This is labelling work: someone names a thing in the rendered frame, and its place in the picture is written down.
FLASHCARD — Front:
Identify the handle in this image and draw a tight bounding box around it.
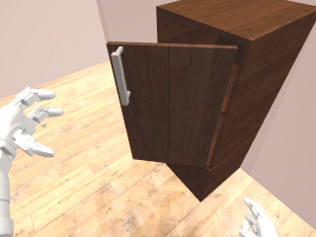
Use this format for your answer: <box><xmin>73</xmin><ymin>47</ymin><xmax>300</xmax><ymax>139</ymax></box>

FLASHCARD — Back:
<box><xmin>111</xmin><ymin>46</ymin><xmax>131</xmax><ymax>106</ymax></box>

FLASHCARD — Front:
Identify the robot left hand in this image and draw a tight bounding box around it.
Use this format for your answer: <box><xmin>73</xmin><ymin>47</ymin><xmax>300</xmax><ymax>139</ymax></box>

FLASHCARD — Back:
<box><xmin>0</xmin><ymin>87</ymin><xmax>64</xmax><ymax>158</ymax></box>

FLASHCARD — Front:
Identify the cupboard door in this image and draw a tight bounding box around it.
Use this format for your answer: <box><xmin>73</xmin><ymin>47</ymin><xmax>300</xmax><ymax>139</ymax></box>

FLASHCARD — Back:
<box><xmin>106</xmin><ymin>41</ymin><xmax>238</xmax><ymax>168</ymax></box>

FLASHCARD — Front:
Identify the robot right hand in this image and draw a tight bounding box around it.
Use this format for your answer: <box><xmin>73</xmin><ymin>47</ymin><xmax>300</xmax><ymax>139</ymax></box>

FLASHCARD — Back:
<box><xmin>239</xmin><ymin>197</ymin><xmax>278</xmax><ymax>237</ymax></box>

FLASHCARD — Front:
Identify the robot left forearm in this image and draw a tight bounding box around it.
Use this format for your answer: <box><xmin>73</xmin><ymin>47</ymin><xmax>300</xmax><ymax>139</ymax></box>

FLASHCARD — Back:
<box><xmin>0</xmin><ymin>139</ymin><xmax>17</xmax><ymax>237</ymax></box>

